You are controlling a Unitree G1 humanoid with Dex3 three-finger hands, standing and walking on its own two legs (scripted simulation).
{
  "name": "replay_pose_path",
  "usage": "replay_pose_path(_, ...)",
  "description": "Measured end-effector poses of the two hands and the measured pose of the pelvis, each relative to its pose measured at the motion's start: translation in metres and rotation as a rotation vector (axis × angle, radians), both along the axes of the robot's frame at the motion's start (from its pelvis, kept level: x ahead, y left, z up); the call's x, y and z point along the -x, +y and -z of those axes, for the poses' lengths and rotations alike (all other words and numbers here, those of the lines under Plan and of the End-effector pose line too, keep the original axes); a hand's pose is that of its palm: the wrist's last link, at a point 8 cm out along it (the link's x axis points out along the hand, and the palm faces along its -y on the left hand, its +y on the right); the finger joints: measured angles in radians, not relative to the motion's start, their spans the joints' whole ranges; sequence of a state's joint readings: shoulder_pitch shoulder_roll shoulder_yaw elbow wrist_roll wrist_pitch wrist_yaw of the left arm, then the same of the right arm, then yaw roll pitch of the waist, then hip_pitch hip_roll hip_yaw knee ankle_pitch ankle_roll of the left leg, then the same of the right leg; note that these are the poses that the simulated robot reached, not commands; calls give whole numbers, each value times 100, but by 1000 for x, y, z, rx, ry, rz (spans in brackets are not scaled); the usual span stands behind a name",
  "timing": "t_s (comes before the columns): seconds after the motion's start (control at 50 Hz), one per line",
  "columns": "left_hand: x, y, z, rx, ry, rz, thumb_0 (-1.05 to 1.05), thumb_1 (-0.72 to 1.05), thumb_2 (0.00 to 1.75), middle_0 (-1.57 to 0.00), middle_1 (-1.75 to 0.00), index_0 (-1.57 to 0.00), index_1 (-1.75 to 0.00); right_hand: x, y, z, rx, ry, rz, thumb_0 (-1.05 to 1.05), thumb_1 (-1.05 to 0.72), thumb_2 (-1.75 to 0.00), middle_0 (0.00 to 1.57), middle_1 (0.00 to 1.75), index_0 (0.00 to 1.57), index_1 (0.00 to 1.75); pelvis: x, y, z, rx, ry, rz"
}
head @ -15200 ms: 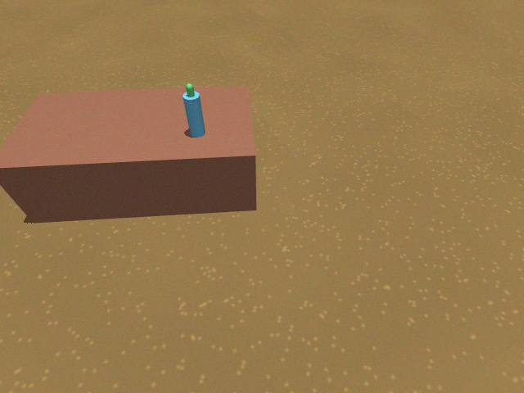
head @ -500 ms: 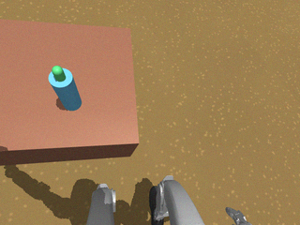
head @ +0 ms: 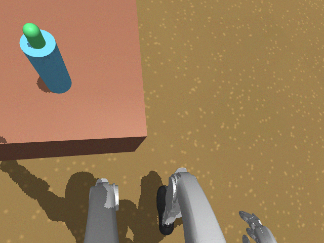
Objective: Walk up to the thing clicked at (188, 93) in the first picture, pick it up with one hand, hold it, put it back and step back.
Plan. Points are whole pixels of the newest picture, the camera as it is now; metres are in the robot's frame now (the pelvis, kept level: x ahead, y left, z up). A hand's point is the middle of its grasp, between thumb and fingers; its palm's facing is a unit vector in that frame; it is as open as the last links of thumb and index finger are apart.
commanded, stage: approach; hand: left
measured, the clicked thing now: (47, 61) +0.55 +0.25 -0.09
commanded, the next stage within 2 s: close in in 0.16 s
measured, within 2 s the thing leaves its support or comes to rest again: neither
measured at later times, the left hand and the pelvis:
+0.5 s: hand (39, 91) +0.49 +0.27 -0.14, palm faces +0.30 -0.95 +0.03, open 17.6 cm; pelvis -0.05 -0.01 -0.15, yaw +0 degrees
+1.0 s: hand (44, 85) +0.50 +0.26 -0.12, palm faces +0.33 -0.94 +0.00, open 17.7 cm; pelvis -0.04 +0.00 -0.12, yaw +0 degrees
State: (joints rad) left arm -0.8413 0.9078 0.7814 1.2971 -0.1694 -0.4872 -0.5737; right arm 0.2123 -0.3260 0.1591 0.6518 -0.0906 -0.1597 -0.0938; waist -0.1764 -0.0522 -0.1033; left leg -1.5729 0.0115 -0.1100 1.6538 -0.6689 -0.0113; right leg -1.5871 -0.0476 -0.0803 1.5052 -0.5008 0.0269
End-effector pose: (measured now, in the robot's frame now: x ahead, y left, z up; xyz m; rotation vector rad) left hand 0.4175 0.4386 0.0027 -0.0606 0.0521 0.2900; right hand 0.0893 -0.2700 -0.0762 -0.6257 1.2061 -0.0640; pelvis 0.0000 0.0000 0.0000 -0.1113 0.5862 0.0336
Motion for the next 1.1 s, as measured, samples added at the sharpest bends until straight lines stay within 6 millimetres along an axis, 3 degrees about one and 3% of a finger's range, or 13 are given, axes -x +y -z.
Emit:
replay_pose_path(0.12,-19,-26,51,-2,-38,8,-1,-61,4,-4,-6,-4,-6,13,2,51,-23,36,7,0,-87,-89,20,30,21,30,11,-3,45,2,22,9)
replay_pose_path(0.38,-38,-106,129,-5,-13,52,-1,-61,4,-4,-8,-5,-8,67,0,145,-127,97,85,0,-90,-89,20,30,21,30,40,-10,125,-21,19,23)
replay_pose_path(0.46,-40,-117,145,-22,-49,6,-1,-61,4,-5,-9,-6,-8,82,-3,166,-133,129,108,0,-90,-89,20,30,21,30,47,-13,147,-26,5,26)
replay_pose_path(0.52,-42,-121,146,-52,-66,-20,-1,-60,4,-5,-10,-6,-9,92,-5,176,-131,157,133,0,-90,-89,20,30,21,30,51,-14,156,-27,0,25)
replay_pose_path(0.6,-47,-123,130,-98,-77,-32,-2,-59,4,-5,-10,-6,-8,99,-6,178,-129,172,168,0,-90,-89,20,30,21,30,51,-14,157,-25,2,20)
replay_pose_path(0.72,-53,-132,106,-88,-51,5,-1,-60,3,-4,-8,-6,-7,98,-6,165,-125,141,205,0,-91,-89,20,30,21,30,48,-10,144,-22,11,16)
replay_pose_path(0.92,-48,-134,120,-45,-19,-37,-1,-61,1,-4,-7,-7,-5,85,-7,143,-100,147,207,0,-90,-89,20,30,21,30,40,-3,128,-18,33,13)
replay_pose_path(1.1,-54,-146,120,-79,-30,-42,-1,-61,1,-5,-4,-7,-3,68,-5,142,-104,157,178,0,-90,-89,20,30,21,30,34,-3,123,-16,40,2)
